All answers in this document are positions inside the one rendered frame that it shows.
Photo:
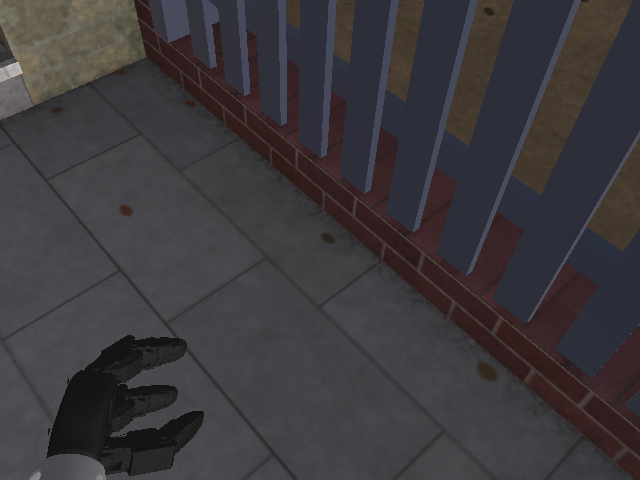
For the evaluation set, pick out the left robot forearm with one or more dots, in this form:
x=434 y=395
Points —
x=68 y=467

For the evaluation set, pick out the robot left hand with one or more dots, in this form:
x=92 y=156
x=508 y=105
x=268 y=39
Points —
x=93 y=407

